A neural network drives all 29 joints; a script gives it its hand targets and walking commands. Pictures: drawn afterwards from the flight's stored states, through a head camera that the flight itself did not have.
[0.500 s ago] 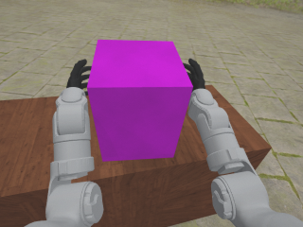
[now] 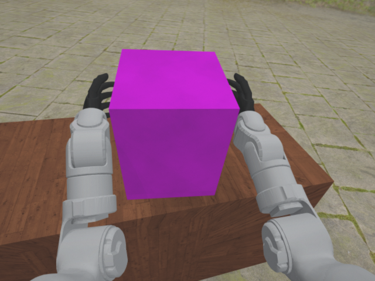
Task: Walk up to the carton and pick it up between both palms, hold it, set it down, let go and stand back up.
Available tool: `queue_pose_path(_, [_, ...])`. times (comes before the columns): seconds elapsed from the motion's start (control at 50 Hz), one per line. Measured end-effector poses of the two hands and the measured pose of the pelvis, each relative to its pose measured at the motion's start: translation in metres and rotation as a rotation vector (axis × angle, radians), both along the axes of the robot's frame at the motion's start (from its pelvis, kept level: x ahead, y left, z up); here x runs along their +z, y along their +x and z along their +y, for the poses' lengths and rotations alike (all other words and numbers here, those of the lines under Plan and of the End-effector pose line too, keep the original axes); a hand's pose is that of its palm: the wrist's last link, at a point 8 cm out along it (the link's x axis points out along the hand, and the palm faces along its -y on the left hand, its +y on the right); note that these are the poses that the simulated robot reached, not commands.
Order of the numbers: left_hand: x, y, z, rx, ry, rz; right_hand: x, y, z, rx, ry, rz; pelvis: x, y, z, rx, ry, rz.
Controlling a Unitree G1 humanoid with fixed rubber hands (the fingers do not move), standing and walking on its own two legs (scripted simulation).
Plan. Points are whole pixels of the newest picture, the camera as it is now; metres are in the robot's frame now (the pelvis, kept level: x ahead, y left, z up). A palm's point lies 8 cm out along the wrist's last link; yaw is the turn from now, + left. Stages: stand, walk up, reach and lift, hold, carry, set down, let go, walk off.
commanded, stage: hold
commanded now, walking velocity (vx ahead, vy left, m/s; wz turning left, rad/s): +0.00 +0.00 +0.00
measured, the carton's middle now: (170, 126) +0.39 +0.01 +0.17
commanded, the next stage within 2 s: none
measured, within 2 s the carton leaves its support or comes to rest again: neither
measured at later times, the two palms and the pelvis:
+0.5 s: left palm (95, 114) +0.36 +0.15 +0.22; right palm (244, 113) +0.36 -0.14 +0.23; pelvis +0.00 +0.00 +0.00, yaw +0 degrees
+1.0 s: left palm (94, 120) +0.35 +0.16 +0.22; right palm (242, 118) +0.36 -0.13 +0.22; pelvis -0.01 +0.00 +0.00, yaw +0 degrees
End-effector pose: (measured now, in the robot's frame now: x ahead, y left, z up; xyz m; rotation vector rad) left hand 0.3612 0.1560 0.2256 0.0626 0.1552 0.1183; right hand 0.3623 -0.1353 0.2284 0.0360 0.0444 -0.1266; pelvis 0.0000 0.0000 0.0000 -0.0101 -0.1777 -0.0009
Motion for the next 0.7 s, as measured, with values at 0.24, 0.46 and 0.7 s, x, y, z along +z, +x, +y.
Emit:
queue_pose_path(0.24, [-0.0019, 0.0009, -0.0015, 0.006, -0.013, 0.000, 0.0009, 0.0026, -0.0017, 0.004, -0.005, -0.001, 0.0002, 0.0028, -0.0020, -0.003, 0.001, -0.004])
queue_pose_path(0.46, [-0.0008, -0.0018, -0.0015, 0.003, -0.005, -0.010, 0.0003, -0.0005, -0.0019, 0.002, -0.005, -0.011, 0.0001, 0.0036, -0.0023, 0.002, 0.000, -0.013])
queue_pose_path(0.7, [0.0012, -0.0053, -0.0006, 0.002, -0.006, -0.010, 0.0027, -0.0045, -0.0011, 0.000, 0.000, -0.011, 0.0000, -0.0003, -0.0020, -0.001, 0.001, -0.010])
